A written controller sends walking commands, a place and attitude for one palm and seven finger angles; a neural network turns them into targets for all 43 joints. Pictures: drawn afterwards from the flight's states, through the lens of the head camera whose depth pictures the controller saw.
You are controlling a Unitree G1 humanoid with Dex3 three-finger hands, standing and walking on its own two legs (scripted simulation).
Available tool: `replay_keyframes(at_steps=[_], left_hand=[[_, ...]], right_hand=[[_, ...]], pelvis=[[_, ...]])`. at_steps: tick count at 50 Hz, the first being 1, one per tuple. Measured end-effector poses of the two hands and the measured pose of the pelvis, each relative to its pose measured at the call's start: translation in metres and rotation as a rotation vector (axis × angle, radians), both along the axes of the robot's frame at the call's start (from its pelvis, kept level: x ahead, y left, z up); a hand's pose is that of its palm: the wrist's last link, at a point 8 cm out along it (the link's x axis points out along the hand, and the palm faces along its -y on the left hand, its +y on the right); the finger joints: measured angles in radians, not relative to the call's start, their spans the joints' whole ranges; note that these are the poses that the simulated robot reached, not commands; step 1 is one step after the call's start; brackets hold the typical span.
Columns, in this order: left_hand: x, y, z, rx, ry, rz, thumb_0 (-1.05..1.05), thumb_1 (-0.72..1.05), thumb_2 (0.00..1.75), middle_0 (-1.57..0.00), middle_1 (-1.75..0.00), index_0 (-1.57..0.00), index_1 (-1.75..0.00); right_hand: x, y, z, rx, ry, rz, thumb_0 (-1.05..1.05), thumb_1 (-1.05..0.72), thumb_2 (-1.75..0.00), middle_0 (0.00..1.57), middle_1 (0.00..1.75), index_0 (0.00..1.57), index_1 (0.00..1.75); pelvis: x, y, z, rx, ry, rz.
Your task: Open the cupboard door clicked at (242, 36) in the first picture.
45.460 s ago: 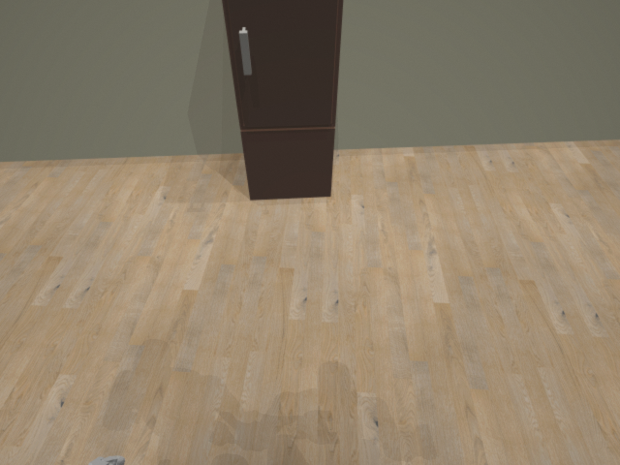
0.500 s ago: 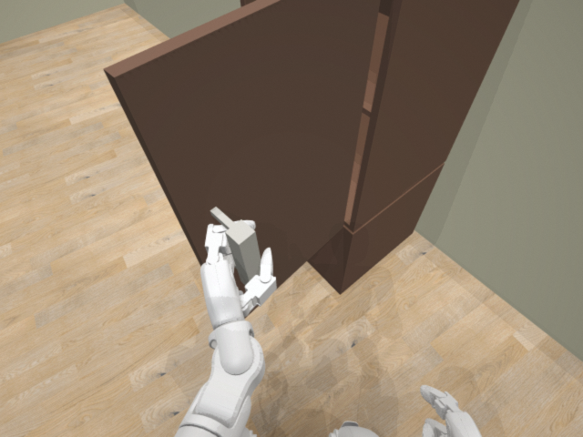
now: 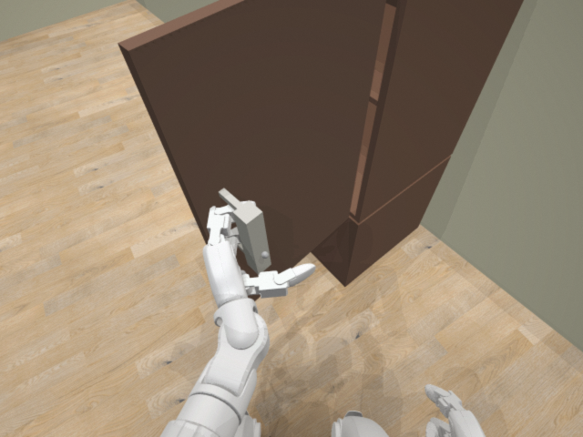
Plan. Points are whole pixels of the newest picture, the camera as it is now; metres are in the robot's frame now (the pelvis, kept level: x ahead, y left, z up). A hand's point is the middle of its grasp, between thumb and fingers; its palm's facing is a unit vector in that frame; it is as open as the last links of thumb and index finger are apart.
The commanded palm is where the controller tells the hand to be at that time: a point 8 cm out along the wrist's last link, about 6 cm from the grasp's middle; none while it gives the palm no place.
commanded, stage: open thumb and fingers to let go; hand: left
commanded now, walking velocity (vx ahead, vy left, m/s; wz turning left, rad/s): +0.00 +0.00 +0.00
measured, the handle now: (243, 231) +0.39 +0.08 +0.04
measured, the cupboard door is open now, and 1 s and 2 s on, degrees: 95 96 96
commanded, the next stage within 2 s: slide the hand sideways off the handle in 0.32 s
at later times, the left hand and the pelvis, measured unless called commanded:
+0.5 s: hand (265, 261) +0.34 +0.05 +0.04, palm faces +0.16 -0.99 -0.05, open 15.6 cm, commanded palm +0.31 +0.09 +0.04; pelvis -0.01 +0.02 +0.00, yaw -1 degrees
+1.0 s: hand (247, 298) +0.29 +0.07 +0.04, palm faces -0.13 -0.99 +0.00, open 16.4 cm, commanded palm +0.26 +0.13 +0.04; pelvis +0.00 +0.04 -0.01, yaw -2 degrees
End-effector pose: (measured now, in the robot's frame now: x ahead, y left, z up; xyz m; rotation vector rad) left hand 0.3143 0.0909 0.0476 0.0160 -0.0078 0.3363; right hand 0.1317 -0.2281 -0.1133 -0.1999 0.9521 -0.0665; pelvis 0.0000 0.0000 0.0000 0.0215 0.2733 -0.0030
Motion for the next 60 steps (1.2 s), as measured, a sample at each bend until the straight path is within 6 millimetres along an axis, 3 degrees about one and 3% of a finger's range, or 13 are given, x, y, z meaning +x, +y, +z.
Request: replay_keyframes(at_steps=[8,18,22,30,38,45,60], left_hand=[[0.001,0.001,0.0,-0.008,0.0,-0.019,-0.01,-0.44,0.33,-0.29,-1.01,-0.28,-1.02],[0.001,-0.003,0.0,-0.003,0.0,-0.059,-0.02,-0.5,0.31,-0.26,-0.6,-0.24,-0.6],[0.001,-0.002,0.0,-0.002,0.001,-0.061,-0.02,-0.5,0.3,-0.3,-0.53,-0.28,-0.55],[-0.002,0.021,-0.002,0.085,-0.027,-0.487,-0.02,-0.5,0.3,-0.23,-0.39,-0.15,-0.4],[-0.009,0.019,-0.001,-0.05,-0.013,-0.461,-0.02,-0.5,0.3,-0.15,-0.32,-0.14,-0.32],[-0.026,0.021,-0.004,-0.008,-0.038,-0.476,-0.02,-0.5,0.3,-0.12,-0.3,-0.14,-0.3],[-0.067,0.05,0.0,-0.007,-0.016,-0.445,-0.02,-0.5,0.3,-0.15,-0.3,-0.15,-0.3]], right_hand=[[-0.012,0.009,0.001,-0.008,0.012,-0.016,0.01,-0.9,-0.9,0.2,0.3,0.2,0.3],[-0.012,0.023,0.004,-0.002,-0.009,-0.009,0.01,-0.9,-0.9,0.2,0.3,0.2,0.3],[-0.01,0.028,0.003,0.004,-0.015,0.001,0.01,-0.9,-0.9,0.2,0.3,0.2,0.3],[-0.017,0.026,0.003,0.012,-0.025,-0.03,0.01,-0.9,-0.9,0.2,0.3,0.2,0.3],[-0.02,0.024,0.012,0.007,-0.033,-0.04,0.01,-0.9,-0.9,0.2,0.3,0.2,0.3],[-0.008,0.028,0.013,0.015,-0.054,-0.03,0.01,-0.9,-0.9,0.2,0.3,0.2,0.3],[0.041,0.042,0.025,0.034,-0.181,0.029,0.01,-0.9,-0.9,0.2,0.3,0.2,0.3]], pelvis=[[-0.004,0.01,0.0,-0.008,-0.005,-0.01],[-0.008,0.02,-0.001,-0.018,-0.008,-0.017],[-0.01,0.022,-0.002,-0.02,-0.01,-0.016],[-0.013,0.028,-0.004,-0.024,-0.026,-0.006],[-0.008,0.036,-0.001,-0.02,-0.022,-0.021],[-0.004,0.037,-0.006,-0.021,-0.019,-0.027],[0.005,0.033,-0.008,-0.025,-0.025,-0.012]])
